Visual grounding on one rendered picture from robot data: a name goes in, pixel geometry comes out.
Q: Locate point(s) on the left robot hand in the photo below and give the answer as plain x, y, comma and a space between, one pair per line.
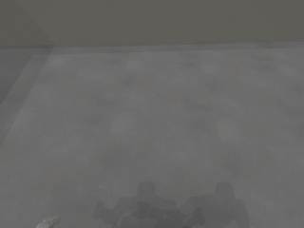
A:
49, 222

